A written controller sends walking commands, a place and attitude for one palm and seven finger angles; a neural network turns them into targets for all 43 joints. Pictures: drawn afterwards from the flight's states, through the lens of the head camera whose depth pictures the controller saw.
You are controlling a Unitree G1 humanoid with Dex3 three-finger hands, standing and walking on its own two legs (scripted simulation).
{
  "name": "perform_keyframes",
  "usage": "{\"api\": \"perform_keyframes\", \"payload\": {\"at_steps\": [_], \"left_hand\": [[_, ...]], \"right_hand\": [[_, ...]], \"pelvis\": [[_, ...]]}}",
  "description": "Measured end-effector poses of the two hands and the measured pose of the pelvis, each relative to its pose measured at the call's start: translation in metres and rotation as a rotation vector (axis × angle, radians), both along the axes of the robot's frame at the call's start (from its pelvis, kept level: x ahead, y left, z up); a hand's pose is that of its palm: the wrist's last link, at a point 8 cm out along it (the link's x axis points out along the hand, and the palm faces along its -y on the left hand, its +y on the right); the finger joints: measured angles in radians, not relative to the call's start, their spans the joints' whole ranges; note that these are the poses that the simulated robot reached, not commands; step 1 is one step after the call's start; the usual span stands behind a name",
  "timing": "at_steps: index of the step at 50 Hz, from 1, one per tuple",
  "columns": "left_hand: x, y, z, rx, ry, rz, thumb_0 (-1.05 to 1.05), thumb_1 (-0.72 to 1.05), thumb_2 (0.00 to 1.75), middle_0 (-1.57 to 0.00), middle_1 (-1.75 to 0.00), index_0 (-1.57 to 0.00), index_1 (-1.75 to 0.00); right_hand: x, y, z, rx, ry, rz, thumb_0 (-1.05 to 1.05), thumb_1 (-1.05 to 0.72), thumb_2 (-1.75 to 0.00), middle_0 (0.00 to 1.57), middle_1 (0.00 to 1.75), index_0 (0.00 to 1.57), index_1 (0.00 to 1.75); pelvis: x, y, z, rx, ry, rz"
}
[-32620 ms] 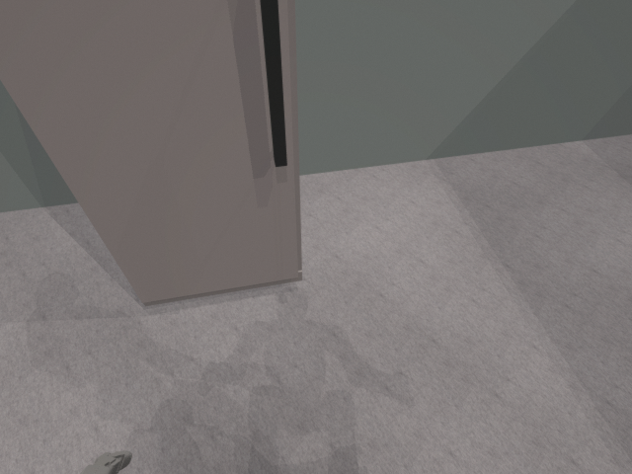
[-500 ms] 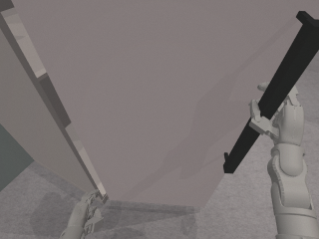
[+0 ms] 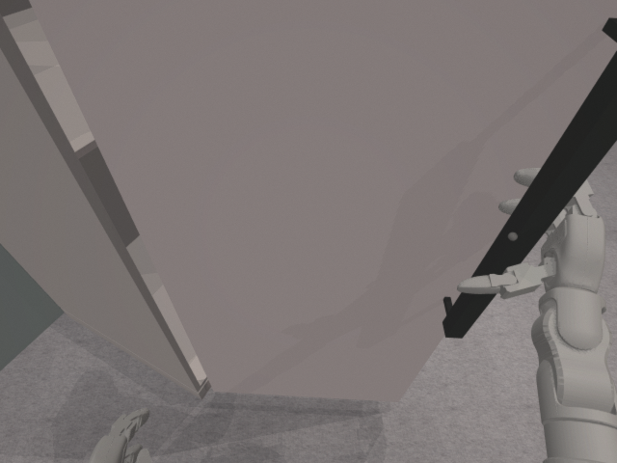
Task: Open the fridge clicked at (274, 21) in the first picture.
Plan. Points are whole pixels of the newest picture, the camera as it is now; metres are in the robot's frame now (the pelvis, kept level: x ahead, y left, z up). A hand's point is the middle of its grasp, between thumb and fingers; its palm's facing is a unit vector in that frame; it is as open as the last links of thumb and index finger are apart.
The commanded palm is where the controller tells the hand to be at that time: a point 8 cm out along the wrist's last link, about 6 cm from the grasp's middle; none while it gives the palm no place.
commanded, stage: loosen the grip on the handle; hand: right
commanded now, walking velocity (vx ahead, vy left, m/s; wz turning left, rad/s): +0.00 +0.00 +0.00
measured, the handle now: (508, 227) +0.38 -0.22 +0.14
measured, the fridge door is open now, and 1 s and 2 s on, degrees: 65 64 64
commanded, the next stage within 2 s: slip the hand off the handle in 0.06 s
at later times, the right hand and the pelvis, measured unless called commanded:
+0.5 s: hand (567, 252) +0.33 -0.26 +0.16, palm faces +0.32 +0.93 -0.17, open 14.7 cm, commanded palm +0.29 -0.30 +0.16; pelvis +0.01 -0.01 +0.00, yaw -1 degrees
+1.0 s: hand (587, 286) +0.29 -0.27 +0.15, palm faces +0.26 +0.95 -0.16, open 14.7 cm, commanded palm +0.24 -0.31 +0.16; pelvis +0.00 -0.02 -0.01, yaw -1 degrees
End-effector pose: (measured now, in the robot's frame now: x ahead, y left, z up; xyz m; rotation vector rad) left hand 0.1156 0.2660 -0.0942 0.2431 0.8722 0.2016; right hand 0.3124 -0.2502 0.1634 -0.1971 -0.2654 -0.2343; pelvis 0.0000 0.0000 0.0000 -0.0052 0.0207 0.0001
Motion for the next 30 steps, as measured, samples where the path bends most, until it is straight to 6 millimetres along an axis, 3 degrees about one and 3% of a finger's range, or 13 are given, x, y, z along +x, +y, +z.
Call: {"api": "perform_keyframes", "payload": {"at_steps": [10, 15, 23, 30], "left_hand": [[0.045, -0.031, 0.000, -0.062, -0.076, -0.069, 0.01, 0.91, 0.90, -0.21, -0.30, -0.20, -0.30], [0.056, -0.041, 0.001, -0.079, -0.091, -0.084, 0.01, 0.90, 0.90, -0.21, -0.30, -0.20, -0.30], [0.051, -0.040, -0.002, -0.050, -0.066, -0.093, 0.01, 0.90, 0.90, -0.21, -0.30, -0.20, -0.30], [0.035, -0.033, -0.005, -0.023, -0.038, -0.063, 0.01, 0.90, 0.90, -0.21, -0.30, -0.20, -0.30]], "right_hand": [[-0.002, 0.002, 0.003, -0.003, -0.020, -0.002, -0.02, 0.54, -0.21, 0.33, 1.21, 0.27, 1.17], [-0.006, -0.012, -0.003, 0.001, 0.007, -0.019, -0.02, 0.55, -0.20, 0.30, 1.19, 0.26, 1.15], [-0.019, -0.049, -0.002, -0.006, -0.002, -0.075, -0.02, 0.55, -0.20, 0.27, 1.16, 0.26, 1.15], [-0.020, -0.060, -0.002, -0.004, 0.000, -0.035, -0.02, 0.55, -0.20, 0.26, 1.16, 0.25, 1.15]], "pelvis": [[0.011, -0.003, -0.001, -0.003, 0.008, -0.008], [0.012, -0.003, -0.002, -0.004, 0.011, -0.007], [0.011, -0.007, -0.004, 0.004, 0.013, -0.017], [0.007, -0.012, -0.005, 0.008, 0.014, -0.021]]}}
